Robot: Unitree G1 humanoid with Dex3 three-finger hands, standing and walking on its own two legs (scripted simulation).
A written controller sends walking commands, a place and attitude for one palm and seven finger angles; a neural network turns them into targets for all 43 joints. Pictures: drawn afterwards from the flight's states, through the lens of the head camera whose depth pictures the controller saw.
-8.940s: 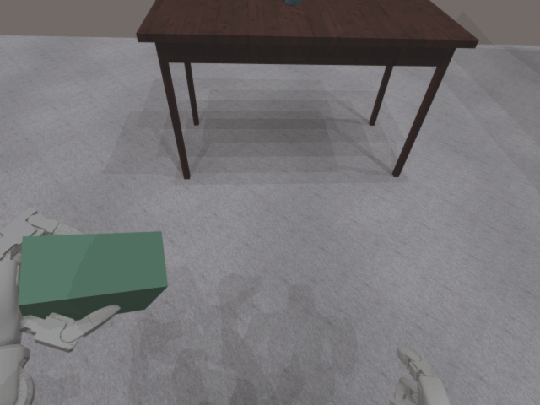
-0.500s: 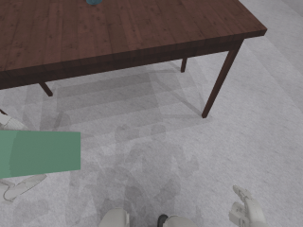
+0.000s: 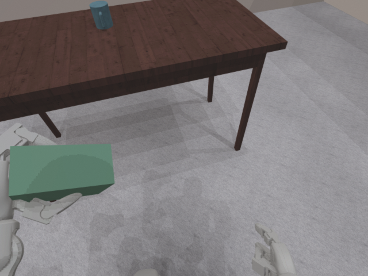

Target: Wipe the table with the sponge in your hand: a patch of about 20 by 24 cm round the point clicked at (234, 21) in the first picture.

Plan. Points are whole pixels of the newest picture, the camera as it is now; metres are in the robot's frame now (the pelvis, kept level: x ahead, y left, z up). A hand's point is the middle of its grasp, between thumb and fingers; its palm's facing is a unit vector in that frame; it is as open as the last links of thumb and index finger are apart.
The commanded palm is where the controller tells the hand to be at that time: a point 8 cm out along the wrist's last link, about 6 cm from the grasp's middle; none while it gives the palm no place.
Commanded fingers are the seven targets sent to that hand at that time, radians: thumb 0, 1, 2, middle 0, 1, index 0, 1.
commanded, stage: take the last steps up to it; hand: left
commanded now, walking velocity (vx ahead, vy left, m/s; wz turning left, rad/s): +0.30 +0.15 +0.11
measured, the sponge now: (78, 173) +0.24 +0.20 +0.16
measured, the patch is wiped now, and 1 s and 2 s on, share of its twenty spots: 0.00 0.00 0.00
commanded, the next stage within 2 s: come to a stop and stand still in 1.68 s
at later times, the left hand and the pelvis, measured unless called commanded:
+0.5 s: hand (28, 180) +0.21 +0.25 +0.19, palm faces +0.45 -0.78 -0.43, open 10.4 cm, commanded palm +0.16 +0.29 +0.19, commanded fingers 0.00 0.10 1.30 -1.20 -1.60 -1.20 -1.60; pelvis +0.01 +0.00 +0.01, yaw +1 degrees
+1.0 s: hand (23, 128) +0.31 +0.32 +0.18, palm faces +0.43 -0.78 -0.46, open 10.4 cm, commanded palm +0.24 +0.35 +0.19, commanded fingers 0.00 0.10 1.30 -1.20 -1.60 -1.20 -1.60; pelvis +0.09 +0.07 +0.01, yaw +2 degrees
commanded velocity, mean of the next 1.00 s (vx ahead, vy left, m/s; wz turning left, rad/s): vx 0.30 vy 0.15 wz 0.04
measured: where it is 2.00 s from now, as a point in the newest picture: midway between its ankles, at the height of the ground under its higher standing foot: (161, 257)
